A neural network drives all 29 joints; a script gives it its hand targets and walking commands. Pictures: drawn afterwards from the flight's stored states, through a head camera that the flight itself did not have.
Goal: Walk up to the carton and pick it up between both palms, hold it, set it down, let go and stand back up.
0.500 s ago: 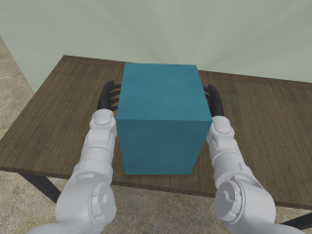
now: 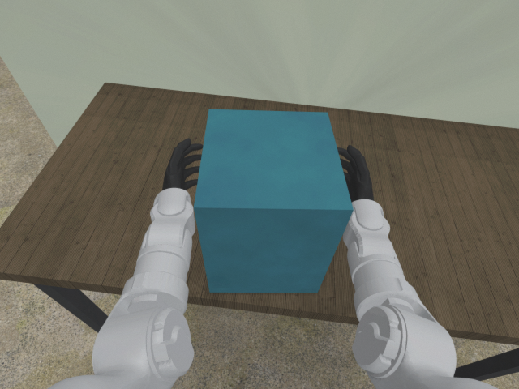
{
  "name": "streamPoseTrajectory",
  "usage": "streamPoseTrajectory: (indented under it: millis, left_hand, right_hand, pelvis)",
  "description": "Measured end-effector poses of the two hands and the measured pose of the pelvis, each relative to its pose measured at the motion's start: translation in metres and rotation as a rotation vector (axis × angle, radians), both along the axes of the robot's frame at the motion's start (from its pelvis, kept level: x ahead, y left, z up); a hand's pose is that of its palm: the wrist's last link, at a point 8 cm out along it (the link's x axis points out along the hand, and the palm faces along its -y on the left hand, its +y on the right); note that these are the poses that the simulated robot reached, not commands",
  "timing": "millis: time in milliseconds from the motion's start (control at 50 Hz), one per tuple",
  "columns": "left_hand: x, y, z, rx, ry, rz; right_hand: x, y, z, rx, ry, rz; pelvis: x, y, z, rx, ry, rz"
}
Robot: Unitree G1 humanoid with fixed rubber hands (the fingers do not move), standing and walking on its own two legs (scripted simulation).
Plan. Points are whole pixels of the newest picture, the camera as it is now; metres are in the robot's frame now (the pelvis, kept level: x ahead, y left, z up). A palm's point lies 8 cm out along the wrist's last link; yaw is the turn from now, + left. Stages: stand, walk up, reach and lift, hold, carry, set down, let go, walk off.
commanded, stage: set down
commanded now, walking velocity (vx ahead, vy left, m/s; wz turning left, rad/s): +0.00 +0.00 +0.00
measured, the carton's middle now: (266, 206) +0.41 +0.01 +0.02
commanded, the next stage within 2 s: none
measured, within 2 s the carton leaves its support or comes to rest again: neither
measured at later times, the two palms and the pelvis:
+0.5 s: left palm (178, 190) +0.39 +0.15 +0.07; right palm (359, 200) +0.40 -0.14 +0.07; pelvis -0.01 +0.00 +0.00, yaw +0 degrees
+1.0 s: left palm (178, 192) +0.39 +0.15 +0.07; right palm (359, 202) +0.40 -0.14 +0.07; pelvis +0.00 +0.00 +0.00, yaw +0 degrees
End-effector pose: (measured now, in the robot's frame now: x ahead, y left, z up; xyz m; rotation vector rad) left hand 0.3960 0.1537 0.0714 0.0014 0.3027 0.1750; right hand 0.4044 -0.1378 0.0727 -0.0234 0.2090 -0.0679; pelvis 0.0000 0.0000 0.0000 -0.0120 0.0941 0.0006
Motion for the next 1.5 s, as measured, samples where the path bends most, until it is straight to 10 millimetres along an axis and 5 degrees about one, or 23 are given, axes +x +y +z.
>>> streamPoseTrajectory:
  millis: [1500]
  left_hand:
    - [-0.004, -0.002, -0.010, 0.012, -0.046, -0.009]
  right_hand:
    - [-0.010, -0.003, -0.008, -0.021, -0.034, 0.005]
  pelvis:
    - [-0.005, 0.002, 0.000, 0.010, 0.009, -0.016]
